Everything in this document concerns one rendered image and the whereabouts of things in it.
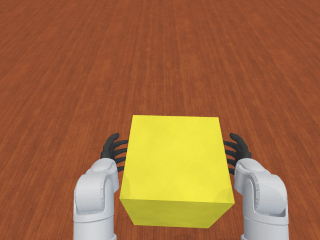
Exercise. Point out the robot right forearm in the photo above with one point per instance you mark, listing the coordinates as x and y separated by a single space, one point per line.
265 202

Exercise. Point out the carton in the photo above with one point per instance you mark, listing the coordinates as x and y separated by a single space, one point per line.
176 172

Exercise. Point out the right robot hand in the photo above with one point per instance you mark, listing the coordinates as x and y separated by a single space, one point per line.
241 149

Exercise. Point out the robot left forearm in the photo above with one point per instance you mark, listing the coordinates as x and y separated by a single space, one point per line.
93 202

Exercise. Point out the left robot hand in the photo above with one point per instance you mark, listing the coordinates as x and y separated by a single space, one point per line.
109 152

